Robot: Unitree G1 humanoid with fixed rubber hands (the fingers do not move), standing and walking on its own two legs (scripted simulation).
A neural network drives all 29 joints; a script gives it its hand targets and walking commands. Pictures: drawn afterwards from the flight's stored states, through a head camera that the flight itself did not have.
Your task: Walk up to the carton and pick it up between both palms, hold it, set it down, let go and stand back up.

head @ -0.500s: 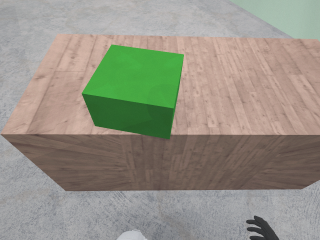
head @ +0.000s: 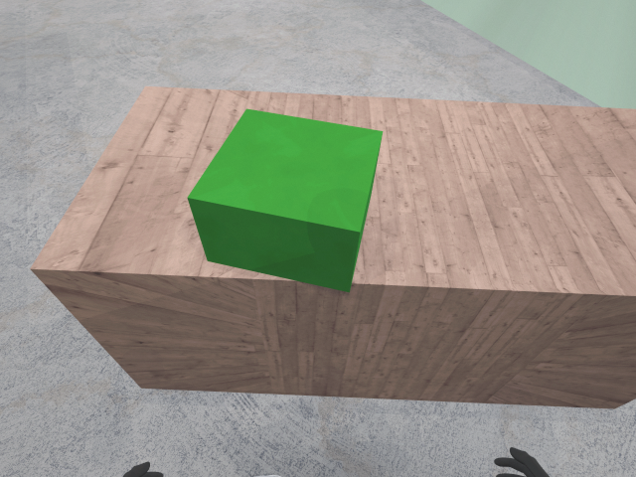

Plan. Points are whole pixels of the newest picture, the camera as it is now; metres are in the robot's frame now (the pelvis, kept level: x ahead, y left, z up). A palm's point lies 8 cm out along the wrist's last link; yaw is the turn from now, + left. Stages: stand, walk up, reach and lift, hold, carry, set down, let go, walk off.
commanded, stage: walk up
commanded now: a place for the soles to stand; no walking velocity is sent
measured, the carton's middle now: (295, 196) +0.60 +0.07 -0.04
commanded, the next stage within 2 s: none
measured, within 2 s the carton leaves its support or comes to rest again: neither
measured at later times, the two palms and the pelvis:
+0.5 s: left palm out of the picture +0.05 +0.28 -0.11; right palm out of the picture +0.13 -0.25 -0.09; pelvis +0.01 +0.01 +0.00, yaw +2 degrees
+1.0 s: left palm (45, 473) +0.15 +0.37 -0.11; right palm (457, 428) +0.20 -0.17 -0.09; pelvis +0.14 +0.09 +0.01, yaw +5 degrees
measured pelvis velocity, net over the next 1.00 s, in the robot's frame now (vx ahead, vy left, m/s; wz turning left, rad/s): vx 0.14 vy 0.09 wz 0.09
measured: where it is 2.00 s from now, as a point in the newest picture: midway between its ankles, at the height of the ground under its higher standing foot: outside the picture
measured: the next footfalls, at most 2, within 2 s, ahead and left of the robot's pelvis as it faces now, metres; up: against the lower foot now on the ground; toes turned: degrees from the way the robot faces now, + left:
left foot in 0.78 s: +0.21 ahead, +0.21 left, +0.00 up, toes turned +7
right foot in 1.18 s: +0.22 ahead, -0.06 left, +0.00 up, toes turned +5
